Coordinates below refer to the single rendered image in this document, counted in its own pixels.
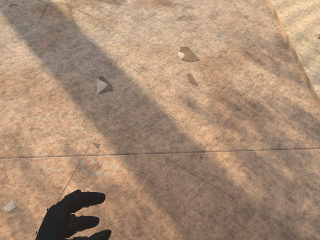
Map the left robot hand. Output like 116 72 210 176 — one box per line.
35 189 112 240

